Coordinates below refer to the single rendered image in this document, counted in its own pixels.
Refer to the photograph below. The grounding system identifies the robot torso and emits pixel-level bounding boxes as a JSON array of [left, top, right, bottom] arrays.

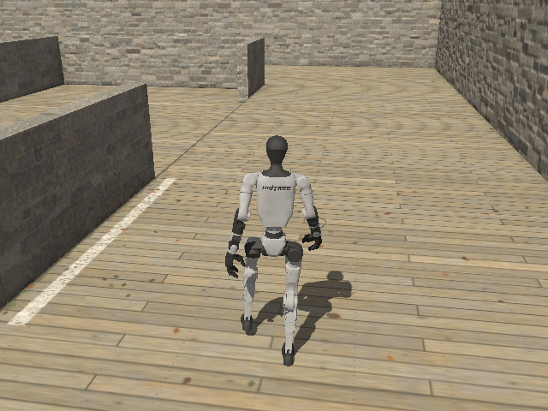
[[255, 169, 296, 257]]

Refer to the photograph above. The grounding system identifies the left robot thigh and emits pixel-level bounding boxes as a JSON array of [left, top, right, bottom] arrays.
[[244, 237, 262, 282]]

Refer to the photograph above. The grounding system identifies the left robot hand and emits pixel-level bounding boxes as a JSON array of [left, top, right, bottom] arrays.
[[225, 252, 245, 278]]

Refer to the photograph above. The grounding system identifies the right robot hand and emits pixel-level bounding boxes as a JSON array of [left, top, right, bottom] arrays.
[[302, 234, 322, 251]]

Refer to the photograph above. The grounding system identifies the right robot forearm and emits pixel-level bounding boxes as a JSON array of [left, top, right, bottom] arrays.
[[307, 206, 321, 237]]

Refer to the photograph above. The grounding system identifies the left robot forearm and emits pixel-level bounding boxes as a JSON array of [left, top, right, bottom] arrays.
[[227, 208, 246, 254]]

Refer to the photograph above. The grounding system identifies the robot left upper arm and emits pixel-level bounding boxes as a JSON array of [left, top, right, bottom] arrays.
[[237, 172, 259, 222]]

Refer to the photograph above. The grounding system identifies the robot right upper arm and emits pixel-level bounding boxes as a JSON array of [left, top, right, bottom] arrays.
[[294, 173, 316, 219]]

